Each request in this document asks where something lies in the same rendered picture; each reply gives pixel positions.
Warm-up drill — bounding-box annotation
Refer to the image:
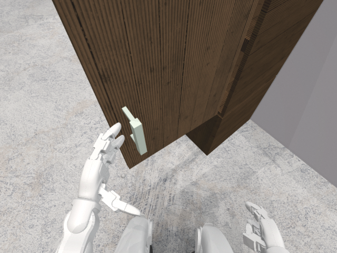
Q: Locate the robot left thigh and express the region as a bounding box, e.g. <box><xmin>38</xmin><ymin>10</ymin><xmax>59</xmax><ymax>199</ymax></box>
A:
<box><xmin>114</xmin><ymin>217</ymin><xmax>153</xmax><ymax>253</ymax></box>

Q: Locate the right robot hand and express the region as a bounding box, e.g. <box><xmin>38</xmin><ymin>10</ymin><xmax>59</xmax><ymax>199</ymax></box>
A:
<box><xmin>243</xmin><ymin>201</ymin><xmax>285</xmax><ymax>253</ymax></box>

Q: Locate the robot thigh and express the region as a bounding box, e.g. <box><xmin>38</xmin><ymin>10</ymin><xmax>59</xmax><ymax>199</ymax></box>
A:
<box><xmin>195</xmin><ymin>226</ymin><xmax>234</xmax><ymax>253</ymax></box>
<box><xmin>114</xmin><ymin>217</ymin><xmax>153</xmax><ymax>253</ymax></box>

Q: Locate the handle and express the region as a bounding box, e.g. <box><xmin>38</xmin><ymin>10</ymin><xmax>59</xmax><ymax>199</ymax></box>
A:
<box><xmin>122</xmin><ymin>106</ymin><xmax>147</xmax><ymax>155</ymax></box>

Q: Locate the robot right thigh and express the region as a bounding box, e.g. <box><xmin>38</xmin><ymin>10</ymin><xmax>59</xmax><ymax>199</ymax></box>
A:
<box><xmin>195</xmin><ymin>226</ymin><xmax>234</xmax><ymax>253</ymax></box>

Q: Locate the cupboard door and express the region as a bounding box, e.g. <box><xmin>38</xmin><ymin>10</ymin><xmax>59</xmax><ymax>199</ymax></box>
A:
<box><xmin>52</xmin><ymin>0</ymin><xmax>259</xmax><ymax>169</ymax></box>

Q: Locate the left robot forearm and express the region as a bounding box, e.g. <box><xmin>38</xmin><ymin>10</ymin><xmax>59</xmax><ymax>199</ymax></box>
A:
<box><xmin>55</xmin><ymin>198</ymin><xmax>101</xmax><ymax>253</ymax></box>

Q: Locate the left robot hand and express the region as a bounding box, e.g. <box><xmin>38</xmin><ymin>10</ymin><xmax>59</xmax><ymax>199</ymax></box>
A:
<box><xmin>78</xmin><ymin>123</ymin><xmax>141</xmax><ymax>217</ymax></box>

